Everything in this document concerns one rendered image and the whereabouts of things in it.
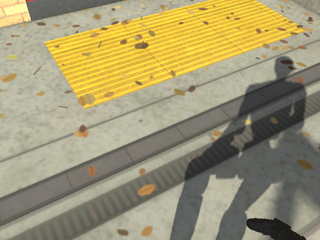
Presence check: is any robot right hand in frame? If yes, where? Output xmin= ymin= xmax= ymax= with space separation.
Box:
xmin=246 ymin=218 xmax=306 ymax=240

